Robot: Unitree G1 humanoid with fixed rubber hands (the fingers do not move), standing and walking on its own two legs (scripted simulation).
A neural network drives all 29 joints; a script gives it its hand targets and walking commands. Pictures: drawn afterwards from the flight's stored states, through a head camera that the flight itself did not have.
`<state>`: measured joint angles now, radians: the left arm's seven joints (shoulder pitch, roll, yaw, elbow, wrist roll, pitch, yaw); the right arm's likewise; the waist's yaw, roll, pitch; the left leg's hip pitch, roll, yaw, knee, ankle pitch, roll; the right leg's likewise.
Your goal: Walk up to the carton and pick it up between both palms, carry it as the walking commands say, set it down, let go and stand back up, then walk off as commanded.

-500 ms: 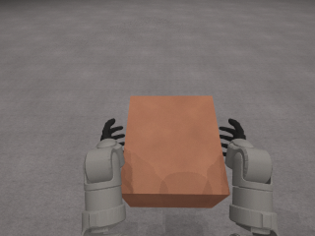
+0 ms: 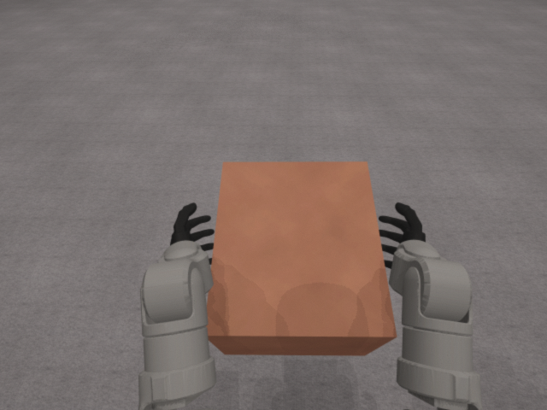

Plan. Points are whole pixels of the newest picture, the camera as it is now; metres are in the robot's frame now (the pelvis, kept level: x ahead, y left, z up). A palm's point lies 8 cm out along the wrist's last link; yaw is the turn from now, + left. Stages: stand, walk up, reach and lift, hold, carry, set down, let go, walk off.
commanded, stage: carry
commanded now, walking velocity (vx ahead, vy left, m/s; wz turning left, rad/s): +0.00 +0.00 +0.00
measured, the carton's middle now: (294, 259) +0.35 +0.00 +0.04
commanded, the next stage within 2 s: none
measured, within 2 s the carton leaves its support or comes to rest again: neither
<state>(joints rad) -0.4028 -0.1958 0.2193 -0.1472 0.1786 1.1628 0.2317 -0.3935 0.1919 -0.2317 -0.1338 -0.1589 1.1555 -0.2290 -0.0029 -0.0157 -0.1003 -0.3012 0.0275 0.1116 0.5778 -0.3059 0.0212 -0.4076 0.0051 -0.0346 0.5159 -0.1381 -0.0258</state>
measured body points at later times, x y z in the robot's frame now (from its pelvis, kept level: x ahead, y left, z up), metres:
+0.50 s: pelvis +0.02 +0.00 +0.00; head -0.01 +0.01 +0.45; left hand +0.33 +0.16 +0.12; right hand +0.32 -0.15 +0.11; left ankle +0.00 +0.10 -0.73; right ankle +0.08 -0.10 -0.73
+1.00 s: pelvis +0.02 +0.00 +0.00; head -0.01 +0.01 +0.45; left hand +0.34 +0.16 +0.11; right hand +0.33 -0.15 +0.11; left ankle +0.00 +0.10 -0.73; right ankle +0.08 -0.10 -0.73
